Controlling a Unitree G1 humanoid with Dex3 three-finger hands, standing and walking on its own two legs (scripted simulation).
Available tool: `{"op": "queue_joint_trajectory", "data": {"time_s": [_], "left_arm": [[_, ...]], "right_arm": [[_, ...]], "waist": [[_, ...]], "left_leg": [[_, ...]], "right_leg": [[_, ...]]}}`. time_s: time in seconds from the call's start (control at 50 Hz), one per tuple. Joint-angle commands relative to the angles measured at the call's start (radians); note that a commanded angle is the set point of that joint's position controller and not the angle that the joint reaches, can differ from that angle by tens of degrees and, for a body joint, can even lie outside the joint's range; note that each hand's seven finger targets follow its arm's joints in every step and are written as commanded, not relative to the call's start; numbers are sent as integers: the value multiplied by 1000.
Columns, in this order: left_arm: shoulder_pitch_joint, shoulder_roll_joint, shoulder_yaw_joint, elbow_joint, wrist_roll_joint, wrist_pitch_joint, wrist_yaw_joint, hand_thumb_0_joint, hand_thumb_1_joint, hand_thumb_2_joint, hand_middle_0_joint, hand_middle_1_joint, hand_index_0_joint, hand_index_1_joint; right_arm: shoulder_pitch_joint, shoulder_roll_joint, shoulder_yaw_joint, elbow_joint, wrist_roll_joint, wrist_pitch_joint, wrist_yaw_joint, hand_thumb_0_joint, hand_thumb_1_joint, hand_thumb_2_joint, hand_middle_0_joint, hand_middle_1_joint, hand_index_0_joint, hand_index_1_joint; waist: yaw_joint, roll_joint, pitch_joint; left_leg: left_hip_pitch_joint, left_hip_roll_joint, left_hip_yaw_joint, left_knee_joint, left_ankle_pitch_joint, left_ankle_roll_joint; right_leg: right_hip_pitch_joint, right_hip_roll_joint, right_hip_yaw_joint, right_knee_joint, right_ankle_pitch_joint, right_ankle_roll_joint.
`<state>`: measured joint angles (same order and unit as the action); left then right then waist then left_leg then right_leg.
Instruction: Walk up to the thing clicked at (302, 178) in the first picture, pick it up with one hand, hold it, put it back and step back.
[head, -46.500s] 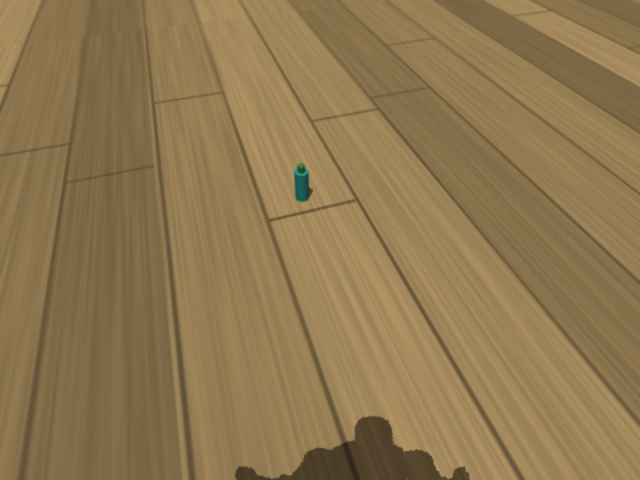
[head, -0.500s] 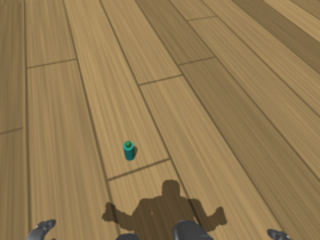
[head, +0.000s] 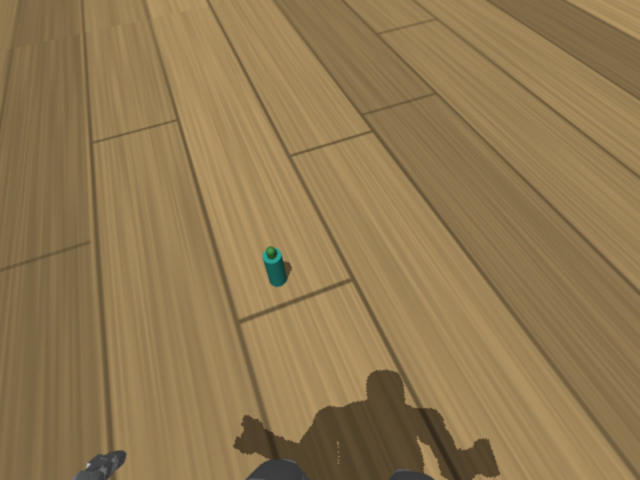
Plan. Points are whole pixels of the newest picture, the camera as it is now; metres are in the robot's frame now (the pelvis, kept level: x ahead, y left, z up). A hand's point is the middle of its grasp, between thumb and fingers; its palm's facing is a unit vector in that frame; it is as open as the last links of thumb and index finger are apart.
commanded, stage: step back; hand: left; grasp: from the side
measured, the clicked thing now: (274, 264) +0.82 +0.23 -0.66
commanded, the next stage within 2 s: stand in 1.56 s
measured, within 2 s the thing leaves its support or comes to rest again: neither
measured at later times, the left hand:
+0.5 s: hand out of the picture -0.11 +0.24 -0.15, palm faces -0.02 -0.91 -0.40, open 7.3 cm
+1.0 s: hand out of the picture -0.19 +0.23 -0.14, palm faces +0.08 -0.92 -0.38, open 7.4 cm
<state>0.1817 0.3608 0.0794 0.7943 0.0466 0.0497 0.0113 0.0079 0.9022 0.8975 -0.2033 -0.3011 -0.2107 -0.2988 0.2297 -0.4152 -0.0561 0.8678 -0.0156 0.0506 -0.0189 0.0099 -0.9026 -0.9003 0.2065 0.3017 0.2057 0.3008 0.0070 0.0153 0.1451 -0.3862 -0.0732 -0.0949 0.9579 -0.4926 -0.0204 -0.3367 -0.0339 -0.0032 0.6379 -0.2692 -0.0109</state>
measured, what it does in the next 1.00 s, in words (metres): walks backwards: left foot, then right foot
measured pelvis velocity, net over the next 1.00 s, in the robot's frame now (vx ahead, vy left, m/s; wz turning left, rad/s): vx -0.23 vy -0.04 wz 0.05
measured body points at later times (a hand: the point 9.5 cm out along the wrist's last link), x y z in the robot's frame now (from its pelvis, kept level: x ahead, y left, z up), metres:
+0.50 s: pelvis -0.18 -0.03 -0.01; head -0.14 -0.04 +0.44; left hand -0.11 +0.29 -0.12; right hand -0.04 -0.35 -0.12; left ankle -0.10 +0.12 -0.68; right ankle -0.18 -0.15 -0.73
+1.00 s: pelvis -0.23 -0.04 +0.01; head -0.23 -0.04 +0.45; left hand -0.20 +0.28 -0.11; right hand -0.14 -0.33 -0.13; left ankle -0.23 +0.10 -0.71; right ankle -0.20 -0.14 -0.73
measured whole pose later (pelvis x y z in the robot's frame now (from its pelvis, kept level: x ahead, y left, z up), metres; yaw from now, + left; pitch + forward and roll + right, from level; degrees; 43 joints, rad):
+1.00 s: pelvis -0.23 -0.04 +0.01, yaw +3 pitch -3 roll +0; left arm 0.23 0.36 0.07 1.00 0.04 -0.02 -0.02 0.01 0.91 0.90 -0.20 -0.30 -0.21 -0.30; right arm 0.21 -0.35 -0.04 1.00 -0.03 0.02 0.02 0.01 -0.90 -0.90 0.21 0.30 0.21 0.30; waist 0.03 0.02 0.04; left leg -0.31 -0.02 -0.10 0.75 -0.45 0.00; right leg -0.25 0.01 -0.03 0.56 -0.27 -0.04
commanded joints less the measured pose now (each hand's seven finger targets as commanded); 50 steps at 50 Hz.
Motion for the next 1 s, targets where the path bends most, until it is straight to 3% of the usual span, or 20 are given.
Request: {"op": "queue_joint_trajectory", "data": {"time_s": [0.0, 0.04, 0.06, 0.08, 0.1, 0.16, 0.3, 0.34, 0.38, 0.4, 0.42, 0.48, 0.58, 0.64, 0.66, 0.7, 0.84, 0.86, 0.9, 0.98], "left_arm": [[-29, 258, 62, -93, -15, -15, 22, 0, 900, 900, -200, -300, -200, -300], [-37, 232, 44, -99, -23, -1, 16, 0, 900, 900, -200, -300, -200, -300], [-10, 201, 35, -105, -28, 0, 11, 0, 900, 900, -200, -300, -200, -300], [-85, 217, 46, -117, -38, -2, 18, 0, 900, 900, -200, -300, -200, -300], [-128, 237, 62, -107, -21, -1, 26, 0, 900, 900, -200, -300, -200, -300], [-22, 217, 57, -47, -45, 7, 19, 0, 900, 900, -200, -300, -200, -300], [-2, 193, 45, -22, -29, -21, 4, 0, 900, 900, -200, -300, -200, -300], [90, 180, 41, 32, -24, -35, 5, 0, 900, 900, -200, -300, -200, -300], [105, 266, 63, 54, 2, -51, 11, 0, 900, 900, -200, -300, -200, -300], [44, 399, 95, 22, 2, -45, 8, 0, 900, 900, -200, -300, -200, -300], [-24, 423, 96, -13, 3, -53, 15, 0, 900, 900, -200, -300, -200, -300], [-127, 288, 62, -18, 4, -66, 23, 0, 900, 900, -200, -300, -200, -300], [8, 292, 71, 20, 14, -71, 10, 0, 900, 900, -200, -300, -200, -300], [-30, 282, 54, 20, -3, -58, 0, 0, 900, 900, -200, -300, -200, -300], [6, 233, 33, 26, -4, -54, -2, 0, 900, 900, -200, -300, -200, -300], [-34, 208, 24, 46, -31, -57, -3, 0, 900, 900, -200, -300, -200, -300], [55, 200, 36, 147, -23, -85, -17, 0, 900, 900, -200, -300, -200, -300], [71, 211, 41, 154, -16, -89, -10, 0, 900, 900, -200, -300, -200, -300], [59, 313, 55, 156, -3, -102, -6, 0, 900, 900, -200, -300, -200, -300], [-45, 273, 51, 127, -5, -116, 3, 0, 900, 900, -200, -300, -200, -300]], "right_arm": [[23, -135, -42, -70, -6, -39, -9, 0, -900, -900, 200, 300, 200, 300], [69, -159, -55, -44, -14, -43, -9, 0, -900, -900, 200, 300, 200, 300], [54, -231, -73, -54, -26, -46, -9, 0, -900, -900, 200, 300, 200, 300], [-10, -353, -89, -77, -15, -39, 3, 0, -900, -900, 200, 300, 200, 300], [-25, -344, -91, -84, -25, -48, 0, 0, -900, -900, 200, 300, 200, 300], [-120, -240, -54, -94, -28, -51, -16, 0, -900, -900, 200, 300, 200, 300], [-65, -226, -58, -99, -24, -23, -10, 0, -900, -900, 200, 300, 200, 300], [-100, -244, -57, -102, -10, -8, -4, 0, -900, -900, 200, 300, 200, 300], [-103, -162, -35, -113, 0, -3, 3, 0, -900, -900, 200, 300, 200, 300], [-153, -139, -38, -138, 6, -4, -12, 0, -900, -900, 200, 300, 200, 300], [-162, -186, -60, -131, 4, 0, -18, 0, -900, -900, 200, 300, 200, 300], [-72, -175, -51, -68, 12, -11, -10, 0, -900, -900, 200, 300, 200, 300], [-110, -146, -42, -59, -18, -36, 13, 0, -900, -900, 200, 300, 200, 300], [-18, -128, -48, 5, -16, -60, 18, 0, -900, -900, 200, 300, 200, 300], [12, -148, -62, 27, -26, -68, 14, 0, -900, -900, 200, 300, 200, 300], [-61, -284, -74, 4, -31, -79, 15, 0, -900, -900, 200, 300, 200, 300], [-143, -176, -35, 17, -18, -68, 27, 0, -900, -900, 200, 300, 200, 300], [-125, -148, -27, 20, -14, -61, 25, 0, -900, -900, 200, 300, 200, 300], [-116, -121, -28, 29, -8, -52, 21, 0, -900, -900, 200, 300, 200, 300], [-39, -133, -35, 72, -4, -65, 22, 0, -900, -900, 200, 300, 200, 300]], "waist": [[16, -207, -187], [-2, -131, -206], [7, 23, -222], [-26, 221, -191], [-51, 180, -152], [35, 83, -144], [-20, 196, -200], [21, 192, -258], [15, -9, -206], [63, -291, -161], [51, -261, -84], [-32, -101, -80], [61, -186, -107], [4, -176, -131], [-2, -90, -161], [-18, 156, -114], [38, 138, -80], [49, 86, -87], [50, -136, -59], [15, -97, -58]], "left_leg": [[39, 40, 92, -375, 81, 24], [179, 64, 57, -544, 287, 48], [251, 250, -203, -580, 344, 117], [106, 430, -409, -613, 483, 280], [8, 486, -495, -636, 511, 345], [70, 346, -188, -533, 649, 260], [250, 302, -129, -434, 626, 240], [213, 279, -89, -371, 547, 204], [-97, 141, -39, -210, 233, 95], [-164, -17, 0, 14, -91, 35], [-100, 37, -124, 185, -120, 13], [-90, -6, -86, 256, 27, 18], [-82, 50, 36, -168, -24, 9], [200, 38, 107, -568, 107, 33], [330, 59, 33, -609, 146, 48], [156, 399, -485, -756, -339, 228], [-68, 202, -113, -619, -150, 102], [-112, 184, -88, -550, -139, 83], [-107, 31, -15, -220, -79, 36], [-55, 86, -51, -152, 34, 34]], "right_leg": [[230, -207, 216, -74, 378, -169], [103, -160, 179, 3, 245, -102], [-53, -72, 129, 117, 58, -53], [-87, 93, 15, 316, -309, -4], [-71, 94, 142, 508, -388, -1], [-121, 124, 197, 661, -262, -16], [-24, 58, 41, 95, -232, 23], [122, 74, -29, -189, -49, 6], [247, -63, 246, -267, -71, -49], [47, -333, 549, -346, -84, -230], [-149, -428, 660, -380, -70, -309], [-69, -229, 283, -223, 104, -205], [128, -184, 282, -248, -294, -171], [21, -181, 236, -186, -247, -138], [-57, -145, 186, -80, -191, -100], [-179, 7, 10, 152, -308, -1], [241, 54, -27, -157, -70, -16], [307, 34, 27, -218, -75, -24], [121, -251, 488, -449, -586, -138], [92, -258, 372, -422, -357, -168]]}}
